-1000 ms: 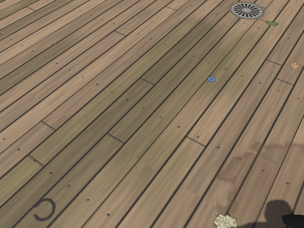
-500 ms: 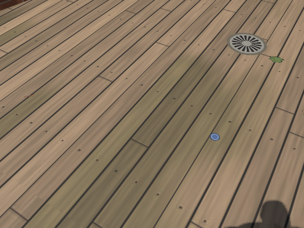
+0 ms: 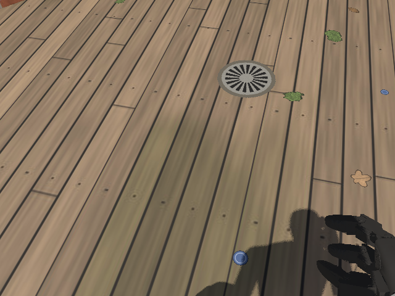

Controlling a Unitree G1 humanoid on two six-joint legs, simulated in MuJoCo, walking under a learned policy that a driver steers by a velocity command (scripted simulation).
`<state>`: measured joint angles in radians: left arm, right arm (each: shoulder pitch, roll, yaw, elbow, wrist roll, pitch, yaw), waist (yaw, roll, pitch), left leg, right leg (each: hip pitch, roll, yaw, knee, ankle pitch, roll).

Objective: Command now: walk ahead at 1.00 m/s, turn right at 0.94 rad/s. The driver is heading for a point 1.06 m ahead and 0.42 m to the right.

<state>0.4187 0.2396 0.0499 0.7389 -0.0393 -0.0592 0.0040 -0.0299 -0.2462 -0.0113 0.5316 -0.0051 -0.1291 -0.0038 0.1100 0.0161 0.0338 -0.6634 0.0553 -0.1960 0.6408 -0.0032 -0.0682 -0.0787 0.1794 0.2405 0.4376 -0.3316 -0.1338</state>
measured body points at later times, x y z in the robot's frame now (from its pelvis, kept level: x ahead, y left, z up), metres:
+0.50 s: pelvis +0.41 +0.00 -0.03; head +0.43 -0.03 +0.42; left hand +0.75 +0.06 -0.06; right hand +0.24 -0.23 -0.16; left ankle +0.28 +0.19 -0.74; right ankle +0.56 -0.20 -0.68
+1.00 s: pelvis +0.81 -0.24 -0.02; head +0.83 -0.27 +0.43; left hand +0.98 -0.03 -0.14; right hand +0.85 -0.57 -0.08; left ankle +1.09 -0.29 -0.71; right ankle +0.59 -0.17 -0.74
